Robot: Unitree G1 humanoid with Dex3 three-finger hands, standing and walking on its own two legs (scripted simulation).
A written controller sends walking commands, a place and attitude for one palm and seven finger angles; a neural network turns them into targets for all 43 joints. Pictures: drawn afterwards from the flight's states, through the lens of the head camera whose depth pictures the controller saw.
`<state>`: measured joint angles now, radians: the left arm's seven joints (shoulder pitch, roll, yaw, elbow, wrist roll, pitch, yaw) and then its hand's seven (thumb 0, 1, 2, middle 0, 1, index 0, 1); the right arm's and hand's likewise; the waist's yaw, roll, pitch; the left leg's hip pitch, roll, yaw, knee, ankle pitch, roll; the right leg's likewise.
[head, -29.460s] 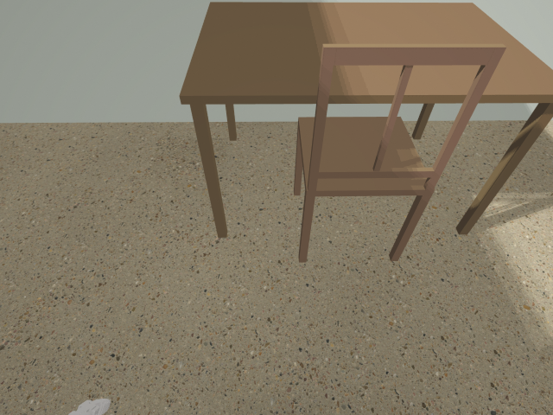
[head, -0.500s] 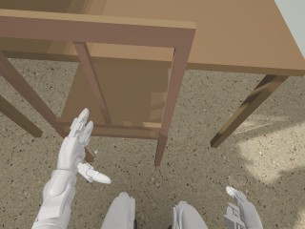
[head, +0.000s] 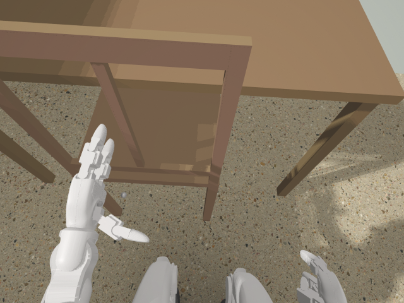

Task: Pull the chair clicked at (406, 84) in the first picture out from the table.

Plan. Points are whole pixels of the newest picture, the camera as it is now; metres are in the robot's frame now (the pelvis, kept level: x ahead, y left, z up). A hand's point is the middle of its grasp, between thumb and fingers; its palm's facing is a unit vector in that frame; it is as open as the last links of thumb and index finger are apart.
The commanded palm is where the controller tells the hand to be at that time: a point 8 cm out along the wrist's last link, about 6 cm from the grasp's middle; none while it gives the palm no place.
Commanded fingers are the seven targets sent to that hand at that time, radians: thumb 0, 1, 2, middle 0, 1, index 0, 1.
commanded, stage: aim the fingers beside a spindle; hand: left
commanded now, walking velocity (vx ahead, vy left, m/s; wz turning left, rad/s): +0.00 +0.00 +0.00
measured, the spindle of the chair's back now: (125, 127) +0.45 +0.17 +0.04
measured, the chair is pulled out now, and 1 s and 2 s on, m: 0.00 0.00 0.00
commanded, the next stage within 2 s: push the fingers through the gap in 0.72 s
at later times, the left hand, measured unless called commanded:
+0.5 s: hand (123, 204) +0.30 +0.16 -0.01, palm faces -0.04 -1.00 -0.01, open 17.0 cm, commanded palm +0.28 +0.21 +0.02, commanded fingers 0.00 -0.50 0.30 -0.06 -0.08 -0.06 -0.08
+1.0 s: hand (126, 203) +0.29 +0.15 +0.03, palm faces -0.05 -1.00 -0.04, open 16.9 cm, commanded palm +0.29 +0.21 +0.01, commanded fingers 0.00 -0.50 0.30 -0.06 -0.08 -0.06 -0.08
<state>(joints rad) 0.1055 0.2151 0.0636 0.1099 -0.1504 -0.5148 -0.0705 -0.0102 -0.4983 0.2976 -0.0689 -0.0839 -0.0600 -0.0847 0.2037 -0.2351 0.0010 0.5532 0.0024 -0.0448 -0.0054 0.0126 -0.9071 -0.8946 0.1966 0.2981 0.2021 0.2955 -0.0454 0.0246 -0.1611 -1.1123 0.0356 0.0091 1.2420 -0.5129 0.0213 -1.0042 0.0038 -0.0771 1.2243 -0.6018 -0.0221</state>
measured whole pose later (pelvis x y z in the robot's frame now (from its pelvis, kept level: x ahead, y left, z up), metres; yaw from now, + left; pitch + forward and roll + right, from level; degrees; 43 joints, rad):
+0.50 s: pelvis -0.01 -0.01 -0.01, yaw +1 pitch +22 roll -2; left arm -0.01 0.25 0.13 0.41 -0.24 -0.38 -0.21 -0.01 -0.50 0.30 -0.06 -0.08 -0.05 -0.08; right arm 0.18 -0.26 0.01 0.55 0.04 -0.02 0.00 0.01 -0.91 -0.89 0.20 0.30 0.20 0.30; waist -0.05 0.05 -0.17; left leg -1.15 0.04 -0.01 1.28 -0.52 0.01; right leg -1.03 0.00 -0.10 1.27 -0.62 -0.04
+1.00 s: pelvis -0.01 +0.00 -0.01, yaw +0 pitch +23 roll -3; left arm 0.07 0.20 0.05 0.19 -0.15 -0.56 -0.09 -0.01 -0.50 0.30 -0.07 -0.08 -0.06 -0.08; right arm 0.19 -0.24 0.00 0.57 -0.01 -0.08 -0.01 0.01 -0.91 -0.89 0.20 0.30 0.20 0.30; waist -0.05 0.02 -0.17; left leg -1.17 0.03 0.00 1.29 -0.52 0.03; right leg -1.06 0.00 -0.08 1.27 -0.61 -0.02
